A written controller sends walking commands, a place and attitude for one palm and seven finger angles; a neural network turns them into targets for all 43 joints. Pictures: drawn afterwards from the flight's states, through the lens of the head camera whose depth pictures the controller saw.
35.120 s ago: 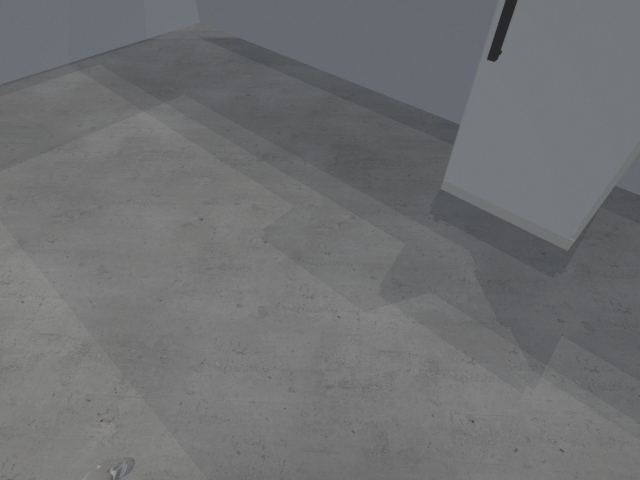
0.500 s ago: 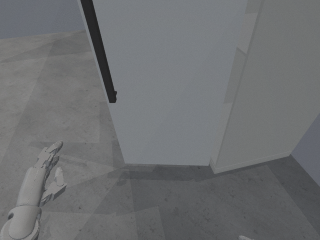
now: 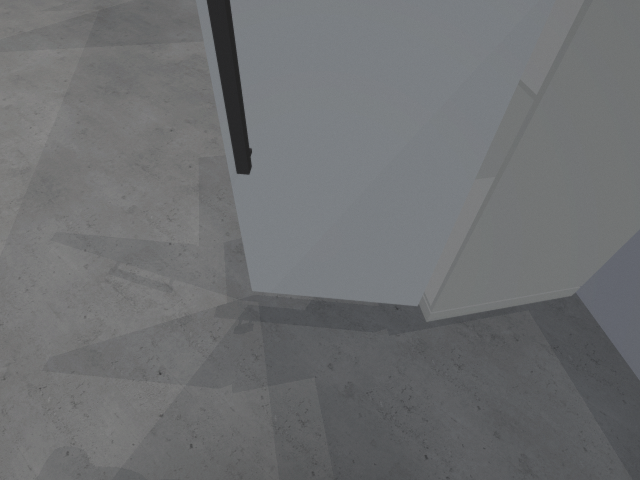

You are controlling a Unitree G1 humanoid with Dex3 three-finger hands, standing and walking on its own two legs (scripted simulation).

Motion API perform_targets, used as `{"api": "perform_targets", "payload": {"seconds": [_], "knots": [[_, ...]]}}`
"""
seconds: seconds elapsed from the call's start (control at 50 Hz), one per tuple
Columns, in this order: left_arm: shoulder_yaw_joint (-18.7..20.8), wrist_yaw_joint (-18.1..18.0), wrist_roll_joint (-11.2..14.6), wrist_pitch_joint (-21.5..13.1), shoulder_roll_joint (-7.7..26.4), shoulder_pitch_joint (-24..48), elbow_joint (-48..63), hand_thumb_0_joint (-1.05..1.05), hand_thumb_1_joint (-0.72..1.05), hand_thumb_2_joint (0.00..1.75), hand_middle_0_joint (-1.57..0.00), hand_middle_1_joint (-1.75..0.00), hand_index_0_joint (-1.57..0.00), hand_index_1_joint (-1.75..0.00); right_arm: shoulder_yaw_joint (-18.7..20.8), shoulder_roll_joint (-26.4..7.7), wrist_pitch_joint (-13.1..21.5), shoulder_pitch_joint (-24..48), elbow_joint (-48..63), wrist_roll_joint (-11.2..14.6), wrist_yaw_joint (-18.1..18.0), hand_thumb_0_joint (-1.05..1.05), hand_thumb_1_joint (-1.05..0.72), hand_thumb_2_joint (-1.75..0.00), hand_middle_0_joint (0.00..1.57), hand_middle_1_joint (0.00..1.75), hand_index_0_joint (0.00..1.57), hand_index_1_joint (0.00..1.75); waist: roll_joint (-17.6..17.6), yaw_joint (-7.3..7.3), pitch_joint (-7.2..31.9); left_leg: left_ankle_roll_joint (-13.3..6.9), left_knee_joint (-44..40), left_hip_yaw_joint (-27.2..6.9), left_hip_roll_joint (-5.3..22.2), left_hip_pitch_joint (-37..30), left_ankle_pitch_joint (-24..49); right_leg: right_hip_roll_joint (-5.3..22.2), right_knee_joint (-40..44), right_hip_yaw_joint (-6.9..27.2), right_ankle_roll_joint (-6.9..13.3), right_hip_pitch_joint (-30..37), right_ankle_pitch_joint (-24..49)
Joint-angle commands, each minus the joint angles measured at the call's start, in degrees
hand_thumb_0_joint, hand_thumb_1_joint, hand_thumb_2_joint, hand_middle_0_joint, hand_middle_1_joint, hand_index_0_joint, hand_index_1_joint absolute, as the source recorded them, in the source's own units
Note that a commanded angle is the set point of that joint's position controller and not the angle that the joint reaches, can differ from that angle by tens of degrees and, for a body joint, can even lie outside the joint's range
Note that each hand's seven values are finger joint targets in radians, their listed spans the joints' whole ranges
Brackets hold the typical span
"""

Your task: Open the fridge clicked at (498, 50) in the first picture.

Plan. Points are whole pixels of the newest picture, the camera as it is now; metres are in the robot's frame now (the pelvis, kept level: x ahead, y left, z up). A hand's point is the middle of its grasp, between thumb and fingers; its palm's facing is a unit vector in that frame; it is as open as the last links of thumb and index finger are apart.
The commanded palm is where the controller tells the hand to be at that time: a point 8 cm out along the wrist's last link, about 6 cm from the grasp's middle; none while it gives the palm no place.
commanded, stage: let the arm hang, fingers relaxed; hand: left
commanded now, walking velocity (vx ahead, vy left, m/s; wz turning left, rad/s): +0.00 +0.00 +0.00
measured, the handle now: (232, 67) +0.74 +0.21 +0.13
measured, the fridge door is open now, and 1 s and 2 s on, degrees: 73 73 73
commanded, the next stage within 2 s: look to check the result in 0.50 s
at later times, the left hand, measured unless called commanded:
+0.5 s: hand out of the picture +0.03 +0.22 -0.17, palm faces -0.04 -0.98 -0.20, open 7.3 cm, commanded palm none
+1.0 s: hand out of the picture +0.00 +0.21 -0.18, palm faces -0.03 -0.98 -0.20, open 7.3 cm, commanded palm none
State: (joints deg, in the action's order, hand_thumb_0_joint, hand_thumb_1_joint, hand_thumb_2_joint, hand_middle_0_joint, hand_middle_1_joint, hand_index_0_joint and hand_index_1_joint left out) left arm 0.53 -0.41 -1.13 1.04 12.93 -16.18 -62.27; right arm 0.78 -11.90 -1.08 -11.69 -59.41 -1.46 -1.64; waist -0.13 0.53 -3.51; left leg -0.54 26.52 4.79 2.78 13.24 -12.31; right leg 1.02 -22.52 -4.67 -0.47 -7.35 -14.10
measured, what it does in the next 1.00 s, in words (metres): stands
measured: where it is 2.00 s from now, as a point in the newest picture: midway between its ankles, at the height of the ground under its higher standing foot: outside the picture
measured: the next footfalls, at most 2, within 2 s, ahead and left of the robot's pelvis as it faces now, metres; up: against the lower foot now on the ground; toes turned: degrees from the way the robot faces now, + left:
none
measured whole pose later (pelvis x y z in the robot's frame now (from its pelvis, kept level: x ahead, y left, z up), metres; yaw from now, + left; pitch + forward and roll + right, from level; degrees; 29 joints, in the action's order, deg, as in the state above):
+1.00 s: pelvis -0.01 +0.03 +0.00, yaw -1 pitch -1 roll +0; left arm -0.3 -1.2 -1.2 0.0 10.6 -14.0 -66.4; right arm 0.6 -10.0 0.0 -12.4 -64.8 -1.2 -1.4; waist 0.3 -0.2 -2.9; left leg -3.1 22.1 7.4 -0.2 11.3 -10.0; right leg 4.0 -21.3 -2.4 -3.0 -7.5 -12.5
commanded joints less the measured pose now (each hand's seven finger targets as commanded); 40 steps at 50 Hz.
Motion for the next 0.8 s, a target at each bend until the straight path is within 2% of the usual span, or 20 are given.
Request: {"api": "perform_targets", "payload": {"seconds": [0.0,0.12,0.18,0.3,0.36,0.42,0.52,0.66,0.74,0.78], "knots": [[0.9,-0.5,0.1,-2.0,6.6,2.1,1.7,0.00,0.90,0.90,-0.20,-0.30,-0.20,-0.30,1.2,-8.1,1.3,-0.6,0.8,0.3,-0.1,0.00,-0.90,-0.90,0.20,0.30,0.20,0.30,1.2,-1.08,2.7,-1.1,-7.0,-5.6,4.9,-4.0,5.6,5.4,5.4,4.9,1.7,-2.4,5.2],[0.6,-0.7,0.0,-1.7,6.3,2.5,-0.2,0.00,0.90,0.90,-0.20,-0.30,-0.20,-0.30,1.0,-7.4,1.3,-1.0,-1.4,0.1,0.2,0.00,-0.90,-0.90,0.20,0.30,0.20,0.30,-0.7,-0.86,0.3,-1.1,-10.4,-6.0,4.6,-1.9,0.7,5.2,5.4,4.6,1.2,-2.8,1.8],[0.6,-0.8,0.0,-1.6,6.0,2.2,-0.6,0.00,0.90,0.90,-0.20,-0.30,-0.20,-0.30,0.9,-7.2,1.5,-1.3,-2.0,0.1,0.3,0.00,-0.90,-0.90,0.20,0.30,0.20,0.30,-0.8,-0.66,1.3,-1.2,-11.5,-6.4,4.7,-2.0,0.0,5.2,4.6,4.2,1.1,-2.4,1.7],[0.7,-0.9,0.0,-1.9,5.9,2.5,-0.6,0.00,0.90,0.90,-0.20,-0.30,-0.20,-0.30,0.8,-6.6,2.0,-2.3,-3.0,0.2,0.2,0.00,-0.90,-0.90,0.20,0.30,0.20,0.30,0.6,-0.68,2.5,-1.5,-10.5,-5.8,4.6,-3.5,6.9,5.7,4.0,4.2,0.7,-1.5,5.1],[0.9,-1.1,0.0,-2.0,5.9,2.1,-0.7,0.00,0.90,0.90,-0.20,-0.30,-0.20,-0.30,1.0,-6.8,2.1,-2.9,-3.3,0.3,0.2,0.00,-0.90,-0.90,0.20,0.30,0.20,0.30,-0.1,-0.71,3.0,-1.6,-10.1,-5.6,4.6,-4.4,8.5,5.6,3.9,4.2,0.7,-1.6,5.4],[0.7,-1.1,0.1,-1.7,5.2,2.1,-1.1,0.00,0.90,0.90,-0.20,-0.30,-0.20,-0.30,0.8,-6.1,1.9,-3.0,-3.8,0.2,0.1,0.00,-0.90,-0.90,0.20,0.30,0.20,0.30,-1.1,-0.88,0.9,-1.4,-11.1,-5.4,4.5,-3.5,4.9,5.6,4.2,4.1,0.7,-2.5,3.7],[0.6,-1.2,0.0,-1.6,4.7,1.3,-1.5,0.00,0.90,0.90,-0.20,-0.30,-0.20,-0.30,0.9,-5.8,1.8,-3.6,-4.0,0.2,0.1,0.00,-0.90,-0.90,0.20,0.30,0.20,0.30,-1.2,-1.00,0.2,-1.5,-11.7,-5.6,4.4,-2.9,2.2,5.6,4.3,4.2,0.8,-2.9,3.0],[0.6,-1.2,-0.1,-1.9,4.6,0.2,-1.8,0.00,0.90,0.90,-0.20,-0.30,-0.20,-0.30,1.2,-6.1,1.7,-3.9,-3.9,0.5,0.0,0.00,-0.90,-0.90,0.20,0.30,0.20,0.30,0.4,-1.16,1.4,-1.7,-10.2,-5.3,4.2,-4.5,3.3,5.6,4.8,4.6,1.0,-3.4,3.5],[0.4,-1.3,0.0,-1.7,4.1,0.2,-2.2,0.00,0.90,0.90,-0.20,-0.30,-0.20,-0.30,1.1,-5.7,1.6,-3.9,-4.2,0.4,0.0,0.00,-0.90,-0.90,0.20,0.30,0.20,0.30,-0.7,-1.34,0.8,-1.6,-10.4,-5.3,4.3,-4.1,2.9,5.6,4.7,4.5,0.9,-3.7,3.4],[0.4,-1.3,0.0,-1.9,4.1,-0.2,-2.3,0.00,0.90,0.90,-0.20,-0.30,-0.20,-0.30,1.2,-5.7,1.6,-3.8,-3.9,0.4,0.0,0.00,-0.90,-0.90,0.20,0.30,0.20,0.30,0.0,-1.32,1.2,-1.6,-9.9,-5.1,4.2,-4.6,3.5,5.7,4.9,4.7,0.9,-3.9,3.7]]}}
